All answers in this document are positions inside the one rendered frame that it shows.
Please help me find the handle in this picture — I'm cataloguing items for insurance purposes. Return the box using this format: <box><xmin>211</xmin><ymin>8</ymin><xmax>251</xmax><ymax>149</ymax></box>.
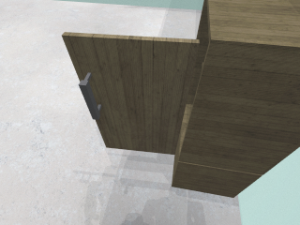
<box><xmin>79</xmin><ymin>72</ymin><xmax>102</xmax><ymax>120</ymax></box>

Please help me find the cupboard door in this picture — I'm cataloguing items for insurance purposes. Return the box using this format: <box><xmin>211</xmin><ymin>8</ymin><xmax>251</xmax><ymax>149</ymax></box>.
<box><xmin>62</xmin><ymin>32</ymin><xmax>200</xmax><ymax>155</ymax></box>

